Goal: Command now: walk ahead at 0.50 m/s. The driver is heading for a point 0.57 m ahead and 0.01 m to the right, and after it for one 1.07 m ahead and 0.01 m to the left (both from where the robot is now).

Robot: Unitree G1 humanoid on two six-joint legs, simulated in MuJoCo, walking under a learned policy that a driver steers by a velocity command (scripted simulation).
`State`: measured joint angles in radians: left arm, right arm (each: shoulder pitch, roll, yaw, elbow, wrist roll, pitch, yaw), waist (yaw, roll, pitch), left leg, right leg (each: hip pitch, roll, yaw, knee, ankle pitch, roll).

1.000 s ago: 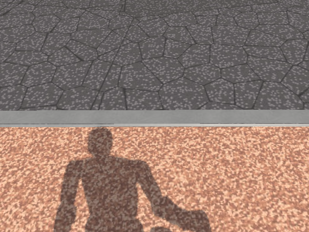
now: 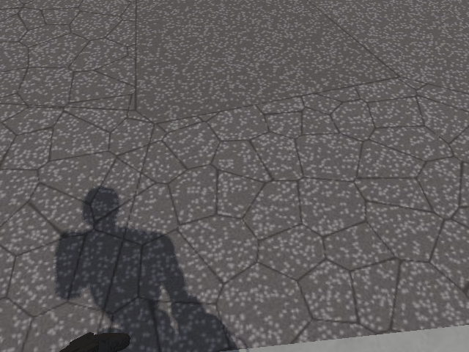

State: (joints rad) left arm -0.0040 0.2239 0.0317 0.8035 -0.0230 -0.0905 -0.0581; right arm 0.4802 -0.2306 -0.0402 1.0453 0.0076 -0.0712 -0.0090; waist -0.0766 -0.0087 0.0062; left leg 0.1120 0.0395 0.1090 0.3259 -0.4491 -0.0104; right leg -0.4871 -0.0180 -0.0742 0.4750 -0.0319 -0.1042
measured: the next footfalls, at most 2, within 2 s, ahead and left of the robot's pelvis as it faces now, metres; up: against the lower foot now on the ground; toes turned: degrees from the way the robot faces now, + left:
left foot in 0.54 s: +0.50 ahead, +0.13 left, +0.00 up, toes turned +3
right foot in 1.10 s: +0.78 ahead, -0.12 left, +0.00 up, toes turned -3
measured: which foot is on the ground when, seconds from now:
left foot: down 0.00-0.02, up 0.04-0.52, down 0.54-1.00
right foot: down 0.00-0.54, up 0.56-1.00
